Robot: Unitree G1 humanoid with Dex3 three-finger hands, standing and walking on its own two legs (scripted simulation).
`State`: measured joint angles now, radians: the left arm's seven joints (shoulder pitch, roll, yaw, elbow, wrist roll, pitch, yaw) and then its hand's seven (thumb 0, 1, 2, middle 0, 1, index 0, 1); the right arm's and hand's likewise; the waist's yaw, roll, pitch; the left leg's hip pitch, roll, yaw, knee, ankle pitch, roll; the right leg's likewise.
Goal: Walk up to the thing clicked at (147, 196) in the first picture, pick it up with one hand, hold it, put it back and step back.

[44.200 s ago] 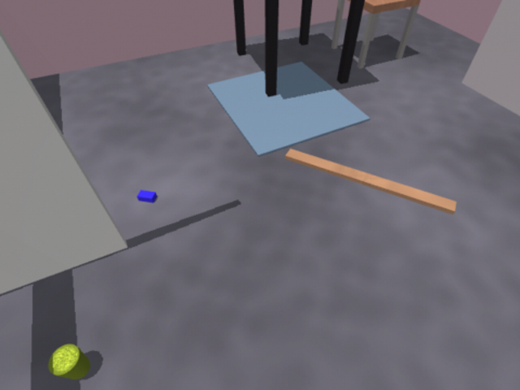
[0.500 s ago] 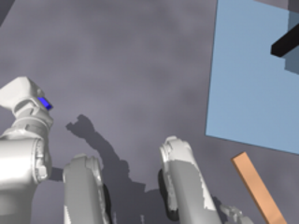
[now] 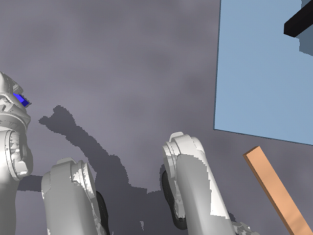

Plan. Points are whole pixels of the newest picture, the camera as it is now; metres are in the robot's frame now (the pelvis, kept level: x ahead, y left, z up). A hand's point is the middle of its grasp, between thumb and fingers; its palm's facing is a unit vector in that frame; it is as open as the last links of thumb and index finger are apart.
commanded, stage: crouch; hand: left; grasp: from above
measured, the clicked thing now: (12, 98) +0.58 +0.37 -0.33
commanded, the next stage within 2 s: lower in 0.34 s
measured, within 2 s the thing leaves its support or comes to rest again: neither
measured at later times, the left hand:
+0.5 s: hand (13, 105) +0.49 +0.29 -0.17, palm faces -0.32 -0.26 -0.91, open 5.1 cm
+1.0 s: hand (24, 108) +0.50 +0.29 -0.23, palm faces -0.33 -0.28 -0.90, open 4.5 cm
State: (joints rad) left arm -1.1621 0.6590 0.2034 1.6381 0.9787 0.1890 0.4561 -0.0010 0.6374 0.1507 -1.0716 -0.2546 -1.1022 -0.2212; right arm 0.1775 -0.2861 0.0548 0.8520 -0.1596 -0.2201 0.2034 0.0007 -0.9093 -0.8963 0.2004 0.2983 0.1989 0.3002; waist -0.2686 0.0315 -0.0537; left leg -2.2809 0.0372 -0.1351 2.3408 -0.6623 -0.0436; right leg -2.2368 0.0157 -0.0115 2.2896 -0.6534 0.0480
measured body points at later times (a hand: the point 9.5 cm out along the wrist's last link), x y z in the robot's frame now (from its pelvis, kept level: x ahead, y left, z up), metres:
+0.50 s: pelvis +0.01 +0.00 -0.02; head +0.25 +0.05 +0.35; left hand +0.51 +0.30 -0.12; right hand +0.01 -0.26 -0.12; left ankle +0.08 +0.14 -0.31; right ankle +0.10 -0.13 -0.31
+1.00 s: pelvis +0.00 +0.01 -0.03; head +0.28 +0.07 +0.32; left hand +0.52 +0.30 -0.18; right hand -0.01 -0.25 -0.11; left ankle +0.08 +0.14 -0.31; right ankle +0.10 -0.13 -0.31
